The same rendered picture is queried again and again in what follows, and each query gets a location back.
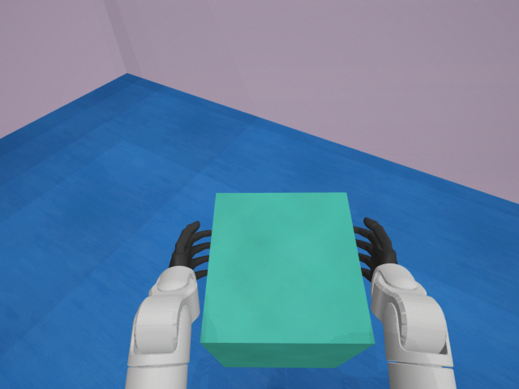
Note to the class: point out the right robot forearm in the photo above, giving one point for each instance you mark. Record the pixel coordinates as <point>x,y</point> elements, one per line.
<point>415,331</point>

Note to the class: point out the right robot hand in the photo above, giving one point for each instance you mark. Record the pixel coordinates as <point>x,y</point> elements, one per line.
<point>380,248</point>

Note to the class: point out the left robot forearm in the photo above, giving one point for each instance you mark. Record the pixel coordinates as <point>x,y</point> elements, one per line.
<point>161,332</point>

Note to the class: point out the left robot hand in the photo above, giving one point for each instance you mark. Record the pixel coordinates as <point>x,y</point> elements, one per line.
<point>184,251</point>

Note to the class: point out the carton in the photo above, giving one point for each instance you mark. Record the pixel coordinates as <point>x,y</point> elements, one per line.
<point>284,286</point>

